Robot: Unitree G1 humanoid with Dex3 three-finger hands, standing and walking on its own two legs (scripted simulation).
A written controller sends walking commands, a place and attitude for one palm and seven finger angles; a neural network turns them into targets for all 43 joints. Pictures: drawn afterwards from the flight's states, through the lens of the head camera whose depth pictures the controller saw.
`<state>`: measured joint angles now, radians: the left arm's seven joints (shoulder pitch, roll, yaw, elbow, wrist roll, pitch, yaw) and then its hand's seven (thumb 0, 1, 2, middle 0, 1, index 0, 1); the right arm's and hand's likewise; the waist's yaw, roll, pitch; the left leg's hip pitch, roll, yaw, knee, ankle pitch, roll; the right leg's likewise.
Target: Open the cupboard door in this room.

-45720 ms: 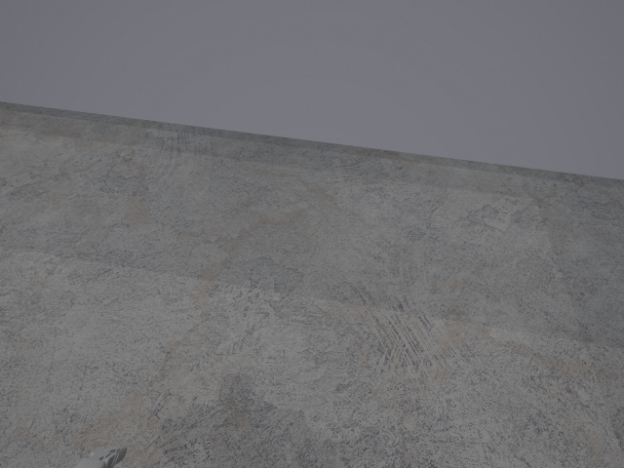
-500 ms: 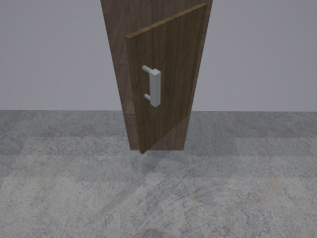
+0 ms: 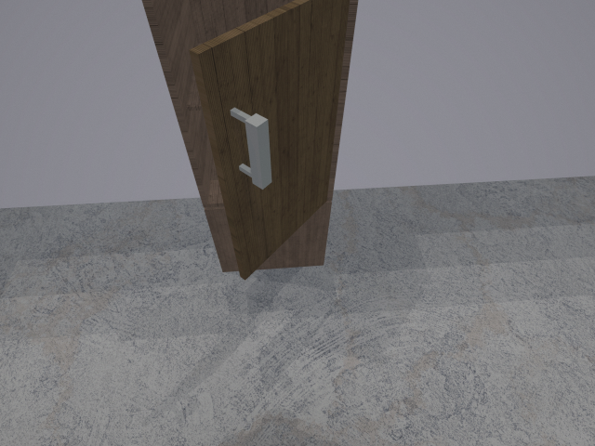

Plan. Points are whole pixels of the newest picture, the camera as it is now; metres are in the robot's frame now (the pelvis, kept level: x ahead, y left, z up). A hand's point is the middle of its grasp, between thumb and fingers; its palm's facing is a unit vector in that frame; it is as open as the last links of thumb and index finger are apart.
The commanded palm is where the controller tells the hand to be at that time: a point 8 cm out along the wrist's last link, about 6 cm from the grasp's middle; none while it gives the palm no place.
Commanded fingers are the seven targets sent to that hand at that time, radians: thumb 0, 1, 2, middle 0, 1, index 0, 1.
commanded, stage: walk to a spot facing it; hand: left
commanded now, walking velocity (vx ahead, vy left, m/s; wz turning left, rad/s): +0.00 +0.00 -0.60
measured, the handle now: (250, 148) +0.55 +0.12 +0.07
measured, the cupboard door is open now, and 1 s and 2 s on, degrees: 46 46 46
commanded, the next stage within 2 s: none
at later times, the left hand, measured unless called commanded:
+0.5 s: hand out of the picture +0.08 +0.13 -0.15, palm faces -0.19 -0.94 -0.28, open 7.4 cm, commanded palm none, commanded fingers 0.00 0.90 0.90 -0.20 -0.30 -0.20 -0.30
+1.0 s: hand (217, 376) +0.25 +0.16 -0.17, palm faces -0.49 -0.84 -0.23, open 7.4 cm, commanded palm none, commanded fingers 0.00 0.90 0.90 -0.20 -0.30 -0.20 -0.30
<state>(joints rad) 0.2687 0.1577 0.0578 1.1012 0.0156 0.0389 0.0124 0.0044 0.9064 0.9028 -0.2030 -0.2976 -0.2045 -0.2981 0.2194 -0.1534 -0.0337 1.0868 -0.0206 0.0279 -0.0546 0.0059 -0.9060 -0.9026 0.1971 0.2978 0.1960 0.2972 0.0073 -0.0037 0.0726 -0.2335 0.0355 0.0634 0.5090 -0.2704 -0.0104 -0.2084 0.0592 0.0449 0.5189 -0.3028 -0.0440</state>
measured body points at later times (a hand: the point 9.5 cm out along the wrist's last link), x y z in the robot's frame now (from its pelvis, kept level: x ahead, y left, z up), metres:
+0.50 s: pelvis +0.01 -0.06 +0.01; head +0.07 -0.09 +0.45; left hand +0.09 +0.18 -0.13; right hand +0.06 -0.33 -0.15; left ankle +0.02 +0.12 -0.65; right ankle -0.03 -0.11 -0.74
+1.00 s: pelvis +0.08 -0.01 +0.01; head +0.16 -0.01 +0.45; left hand +0.27 +0.20 -0.15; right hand +0.03 -0.26 -0.12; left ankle +0.11 +0.09 -0.74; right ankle -0.05 -0.10 -0.64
